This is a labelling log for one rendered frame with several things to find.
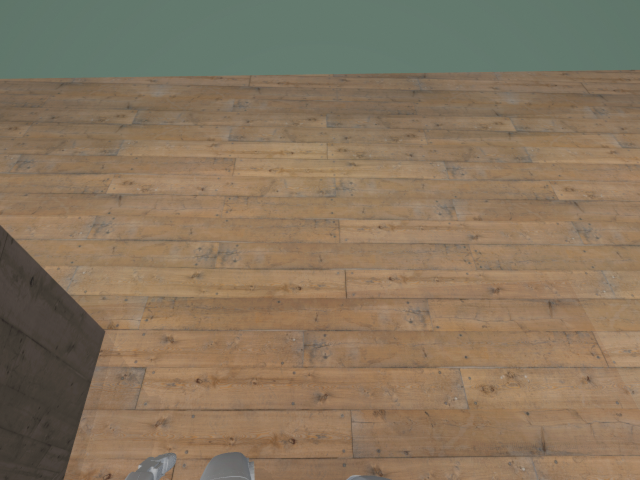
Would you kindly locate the left robot hand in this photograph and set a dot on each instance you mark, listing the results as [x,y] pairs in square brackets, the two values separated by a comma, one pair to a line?
[153,468]

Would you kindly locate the table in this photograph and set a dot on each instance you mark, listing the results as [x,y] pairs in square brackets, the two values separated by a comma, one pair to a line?
[49,346]

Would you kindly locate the left robot thigh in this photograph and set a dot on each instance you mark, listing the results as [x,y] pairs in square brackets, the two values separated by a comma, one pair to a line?
[229,466]

